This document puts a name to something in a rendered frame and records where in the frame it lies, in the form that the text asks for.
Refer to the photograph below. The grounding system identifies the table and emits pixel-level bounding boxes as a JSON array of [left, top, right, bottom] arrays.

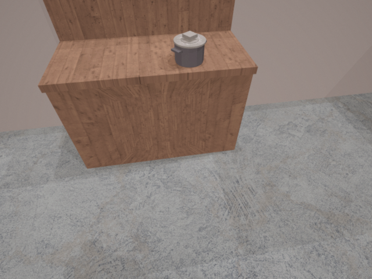
[[38, 0, 258, 169]]

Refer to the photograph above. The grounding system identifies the lid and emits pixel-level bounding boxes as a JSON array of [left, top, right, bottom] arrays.
[[173, 34, 206, 49]]

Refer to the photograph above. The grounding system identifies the knob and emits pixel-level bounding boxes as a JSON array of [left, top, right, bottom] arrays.
[[182, 31, 198, 40]]

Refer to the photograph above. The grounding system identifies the pot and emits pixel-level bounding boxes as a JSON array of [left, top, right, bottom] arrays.
[[171, 40, 207, 67]]

